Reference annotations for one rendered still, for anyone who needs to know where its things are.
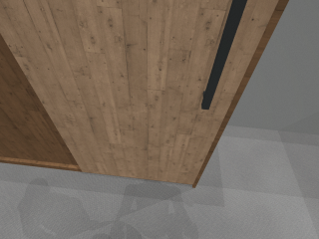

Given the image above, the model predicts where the handle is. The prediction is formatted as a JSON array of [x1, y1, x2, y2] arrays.
[[201, 0, 247, 110]]

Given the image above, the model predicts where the wardrobe door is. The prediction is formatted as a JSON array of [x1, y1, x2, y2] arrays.
[[0, 0, 279, 185], [0, 34, 78, 165]]

